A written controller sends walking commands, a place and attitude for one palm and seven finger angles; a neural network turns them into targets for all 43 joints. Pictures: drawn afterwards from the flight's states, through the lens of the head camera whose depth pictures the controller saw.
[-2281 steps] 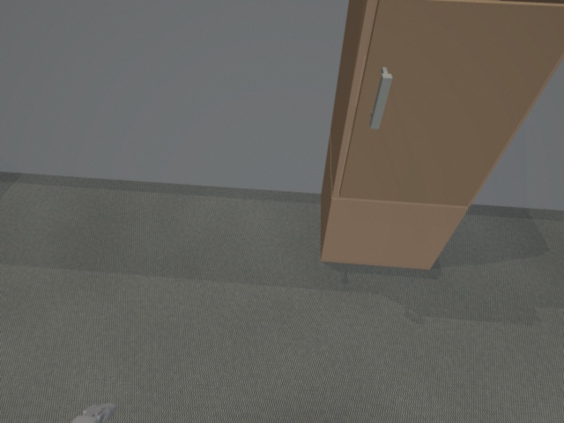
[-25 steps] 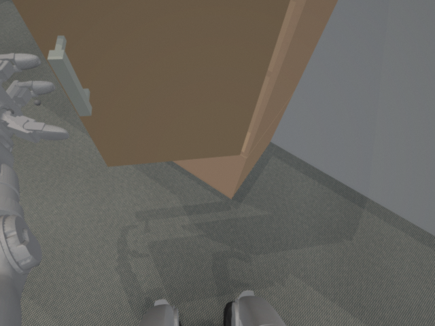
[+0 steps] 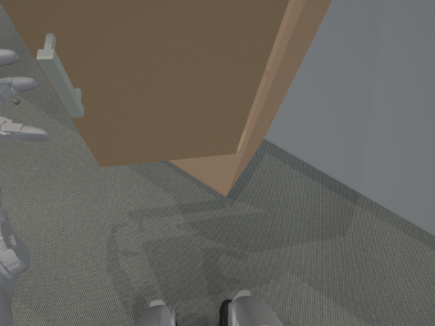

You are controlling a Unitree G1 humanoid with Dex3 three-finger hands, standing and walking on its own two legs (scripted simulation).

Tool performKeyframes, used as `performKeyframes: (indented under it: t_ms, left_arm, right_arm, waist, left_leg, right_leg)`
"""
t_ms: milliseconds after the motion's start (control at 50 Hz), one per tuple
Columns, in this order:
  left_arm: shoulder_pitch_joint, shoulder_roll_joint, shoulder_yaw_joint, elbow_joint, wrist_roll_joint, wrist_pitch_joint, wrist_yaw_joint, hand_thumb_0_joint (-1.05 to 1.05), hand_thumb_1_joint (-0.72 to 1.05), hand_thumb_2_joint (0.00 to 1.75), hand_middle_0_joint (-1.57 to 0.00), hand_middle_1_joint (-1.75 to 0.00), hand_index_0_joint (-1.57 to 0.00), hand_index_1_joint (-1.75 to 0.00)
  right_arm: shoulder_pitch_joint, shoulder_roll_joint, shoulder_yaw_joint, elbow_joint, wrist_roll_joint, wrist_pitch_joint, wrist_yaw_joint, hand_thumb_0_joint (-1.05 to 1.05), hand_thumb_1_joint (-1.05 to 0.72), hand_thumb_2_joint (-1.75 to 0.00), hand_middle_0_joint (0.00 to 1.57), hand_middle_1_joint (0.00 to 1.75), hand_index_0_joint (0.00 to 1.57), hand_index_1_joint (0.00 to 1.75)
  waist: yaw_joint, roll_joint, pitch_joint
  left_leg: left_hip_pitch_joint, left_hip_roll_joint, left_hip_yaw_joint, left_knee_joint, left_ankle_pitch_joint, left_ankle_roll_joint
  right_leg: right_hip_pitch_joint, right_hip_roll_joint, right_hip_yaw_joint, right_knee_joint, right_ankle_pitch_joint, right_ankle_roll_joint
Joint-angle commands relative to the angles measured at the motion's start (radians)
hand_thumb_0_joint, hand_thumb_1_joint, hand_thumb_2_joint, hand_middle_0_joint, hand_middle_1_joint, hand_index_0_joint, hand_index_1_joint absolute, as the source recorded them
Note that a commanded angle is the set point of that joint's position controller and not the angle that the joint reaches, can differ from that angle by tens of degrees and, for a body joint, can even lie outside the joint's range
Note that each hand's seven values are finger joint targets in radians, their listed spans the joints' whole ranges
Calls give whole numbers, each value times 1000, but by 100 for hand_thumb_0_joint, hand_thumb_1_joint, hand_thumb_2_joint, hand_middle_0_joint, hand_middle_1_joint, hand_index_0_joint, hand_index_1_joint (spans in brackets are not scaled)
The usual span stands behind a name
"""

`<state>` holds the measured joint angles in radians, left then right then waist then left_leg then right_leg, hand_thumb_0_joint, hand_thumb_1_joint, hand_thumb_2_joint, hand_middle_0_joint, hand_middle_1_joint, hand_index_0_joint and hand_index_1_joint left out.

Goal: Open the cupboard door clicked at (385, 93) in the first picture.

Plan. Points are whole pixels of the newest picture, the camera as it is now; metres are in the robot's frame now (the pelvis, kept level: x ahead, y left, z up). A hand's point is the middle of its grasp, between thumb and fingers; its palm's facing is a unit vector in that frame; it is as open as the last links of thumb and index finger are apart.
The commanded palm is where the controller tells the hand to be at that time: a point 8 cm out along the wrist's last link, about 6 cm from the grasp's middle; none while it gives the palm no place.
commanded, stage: move the hooked fingers beside the handle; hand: left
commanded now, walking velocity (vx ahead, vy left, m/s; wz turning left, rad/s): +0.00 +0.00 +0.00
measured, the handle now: (64, 78) +0.53 +0.24 +0.09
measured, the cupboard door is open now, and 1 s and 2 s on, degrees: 42 42 42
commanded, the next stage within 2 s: slide the fingers in behind the handle in 0.68 s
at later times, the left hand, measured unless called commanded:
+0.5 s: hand (27, 104) +0.47 +0.29 +0.08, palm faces +0.12 -0.99 +0.00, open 14.0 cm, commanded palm +0.45 +0.34 +0.09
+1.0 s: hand (36, 102) +0.48 +0.28 +0.09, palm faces +0.08 -1.00 +0.01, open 14.0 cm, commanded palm +0.45 +0.32 +0.09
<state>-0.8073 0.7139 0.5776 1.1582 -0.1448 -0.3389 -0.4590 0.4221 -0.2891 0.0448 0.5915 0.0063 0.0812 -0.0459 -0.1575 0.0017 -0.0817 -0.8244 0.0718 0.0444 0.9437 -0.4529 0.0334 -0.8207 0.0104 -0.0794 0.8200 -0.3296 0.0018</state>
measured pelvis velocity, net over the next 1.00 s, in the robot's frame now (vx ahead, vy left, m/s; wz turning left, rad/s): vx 0.00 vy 0.00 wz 0.02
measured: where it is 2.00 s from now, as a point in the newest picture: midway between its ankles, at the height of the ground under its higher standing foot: outside the picture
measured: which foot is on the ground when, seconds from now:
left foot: down 0.00-1.00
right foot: down 0.00-1.00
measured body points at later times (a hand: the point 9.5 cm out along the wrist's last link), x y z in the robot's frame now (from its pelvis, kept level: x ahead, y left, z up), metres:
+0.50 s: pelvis +0.00 +0.01 +0.00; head +0.12 +0.04 +0.43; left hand +0.46 +0.34 +0.09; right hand +0.04 -0.26 -0.10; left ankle -0.01 +0.09 -0.69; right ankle +0.03 -0.13 -0.69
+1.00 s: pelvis +0.00 +0.00 +0.00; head +0.12 +0.03 +0.43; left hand +0.47 +0.33 +0.09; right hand +0.01 -0.28 -0.10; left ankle -0.01 +0.09 -0.69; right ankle +0.03 -0.13 -0.69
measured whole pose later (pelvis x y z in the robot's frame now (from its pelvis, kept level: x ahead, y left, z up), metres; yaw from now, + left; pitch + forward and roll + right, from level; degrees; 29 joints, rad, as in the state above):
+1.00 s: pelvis +0.00 +0.00 +0.00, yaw +1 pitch +19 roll -4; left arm -0.86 0.67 0.50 1.17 -0.14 -0.34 -0.43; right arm 0.40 -0.29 0.05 0.60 0.00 0.08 -0.05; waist -0.15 0.00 -0.07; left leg -0.84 0.06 0.02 0.96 -0.45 0.03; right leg -0.84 0.00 -0.09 0.84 -0.34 0.00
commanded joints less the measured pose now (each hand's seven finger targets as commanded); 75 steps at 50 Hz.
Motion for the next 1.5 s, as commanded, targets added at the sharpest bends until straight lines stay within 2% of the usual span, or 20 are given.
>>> performKeyframes:
  t_ms: [0,20,140,180,240,280,360,400,420,480,620,760,840,880,980,1060,1160,1260,1400,1480]
  left_arm:
    - [-310,324,13,-171,-25,-38,-12,0,-50,30,-30,-120,-30,-120]
    - [-300,335,24,-159,-25,-36,-12,0,-50,30,-30,-120,-30,-120]
    - [-422,224,-61,-250,-44,-90,-14,0,-50,30,-30,-120,-30,-120]
    - [-417,202,-64,-273,-55,-98,-10,0,-50,30,-30,-120,-30,-120]
    - [-437,149,-104,-227,-53,-73,3,0,-50,30,-30,-120,-30,-120]
    - [-427,158,-98,-176,-35,-50,21,0,-50,30,-30,-120,-30,-120]
    - [-438,290,-12,-198,2,-53,70,0,-50,30,-30,-120,-30,-120]
    - [-493,269,-39,-243,13,-78,81,0,-50,30,-30,-120,-30,-120]
    - [-468,308,-5,-242,16,-91,85,0,-50,30,-30,-120,-30,-120]
    - [-445,327,16,-245,3,-109,73,0,-50,30,-30,-120,-30,-120]
    - [-375,289,-34,-132,-10,-31,-3,0,-50,30,-30,-120,-30,-120]
    - [-444,331,9,-207,-34,-83,5,0,-50,30,-30,-120,-30,-120]
    - [-460,258,-59,-200,-15,-79,15,0,-50,30,-30,-120,-30,-120]
    - [-470,278,-43,-216,-14,-77,23,0,-50,30,-30,-120,-30,-120]
    - [-469,244,-58,-209,-19,-54,50,0,-50,30,-30,-120,-30,-120]
    - [-429,274,-23,-239,-9,-68,81,0,-50,30,-30,-120,-30,-120]
    - [-376,191,-55,-287,-24,-82,86,0,-50,30,-30,-120,-30,-120]
    - [-384,150,-82,-232,-33,-59,84,0,-50,30,-30,-120,-30,-120]
    - [-458,102,-112,-270,-21,-95,136,0,-50,30,-30,-120,-30,-120]
    - [-425,107,-96,-271,-10,-103,154,0,-50,30,-30,-120,-30,-120]
  right_arm:
    - [134,-195,-68,-69,2,-16,-13,0,-90,-90,20,30,20,30]
    - [136,-198,-69,-72,2,-16,-15,0,-90,-90,20,30,20,30]
    - [126,-191,-71,-55,-4,-24,-15,0,-90,-90,20,30,20,30]
    - [128,-191,-76,-46,-5,-26,-15,0,-90,-90,20,30,20,30]
    - [118,-187,-72,-32,-3,-30,-15,0,-90,-90,20,30,20,30]
    - [122,-188,-69,-28,-5,-31,-15,0,-90,-90,20,30,20,30]
    - [123,-192,-62,-48,-8,-30,-18,0,-90,-90,20,30,20,30]
    - [118,-181,-60,-48,-10,-32,-13,0,-90,-90,20,30,20,30]
    - [119,-185,-61,-51,-11,-33,-12,0,-90,-90,20,30,20,30]
    - [119,-189,-65,-54,-9,-33,-12,0,-90,-90,20,30,20,30]
    - [129,-194,-58,-54,2,-21,-22,0,-90,-90,20,30,20,30]
    - [141,-197,-65,-48,-4,-24,-25,0,-90,-90,20,30,20,30]
    - [139,-188,-64,-34,-4,-25,-22,0,-90,-90,20,30,20,30]
    - [141,-191,-66,-33,-5,-26,-22,0,-90,-90,20,30,20,30]
    - [134,-185,-63,-39,-3,-28,-20,0,-90,-90,20,30,20,30]
    - [134,-181,-63,-51,-6,-29,-14,0,-90,-90,20,30,20,30]
    - [129,-174,-73,-57,-5,-29,-3,0,-90,-90,20,30,20,30]
    - [115,-173,-68,-53,0,-28,-5,0,-90,-90,20,30,20,30]
    - [116,-168,-72,-35,-7,-38,-2,0,-90,-90,20,30,20,30]
    - [115,-164,-73,-33,-8,-43,3,0,-90,-90,20,30,20,30]
  waist:
    - [33,169,-400]
    - [38,128,-384]
    - [7,204,-411]
    - [18,231,-460]
    - [3,203,-407]
    - [6,179,-380]
    - [27,155,-416]
    - [18,209,-462]
    - [37,204,-471]
    - [33,184,-514]
    - [22,148,-402]
    - [14,156,-447]
    - [-2,194,-423]
    - [7,214,-459]
    - [1,181,-450]
    - [25,172,-469]
    - [26,179,-491]
    - [19,137,-395]
    - [5,132,-431]
    - [28,176,-476]
  left_leg:
    - [282,-36,-66,-122,443,-7]
    - [260,-36,-68,-125,426,-5]
    - [410,-22,-107,-115,489,-34]
    - [476,-16,-123,-108,569,-50]
    - [439,-18,-131,-114,528,-51]
    - [404,-21,-131,-117,503,-47]
    - [332,-34,-116,-113,463,-33]
    - [378,-32,-114,-101,502,-42]
    - [371,-31,-114,-100,500,-44]
    - [377,-28,-106,-93,523,-38]
    - [267,-37,-80,-117,407,-12]
    - [267,-41,-77,-102,394,-4]
    - [299,-37,-86,-105,376,-10]
    - [329,-36,-93,-104,401,-14]
    - [302,-38,-85,-107,396,-8]
    - [298,-38,-82,-105,438,-9]
    - [359,-33,-79,-100,517,-14]
    - [286,-40,-74,-120,418,-9]
    - [350,-35,-100,-116,430,-21]
    - [364,-39,-94,-112,475,-27]
  right_leg:
    - [228,42,33,-49,280,-20]
    - [238,43,32,-49,275,-21]
    - [113,47,14,-42,209,-26]
    - [92,46,9,-36,209,-29]
    - [76,40,3,-39,186,-26]
    - [70,36,1,-36,176,-26]
    - [146,31,13,-20,212,-28]
    - [139,33,18,-15,228,-25]
    - [157,35,19,-14,226,-27]
    - [194,40,27,-15,260,-24]
    - [215,36,31,-42,252,-21]
    - [225,39,45,-35,255,-24]
    - [168,37,37,-41,210,-21]
    - [169,37,35,-37,214,-23]
    - [195,34,36,-41,239,-18]
    - [233,37,38,-29,281,-22]
    - [231,42,32,-30,320,-23]
    - [232,36,32,-43,281,-23]
    - [177,35,26,-35,240,-21]
    - [201,31,27,-24,269,-24]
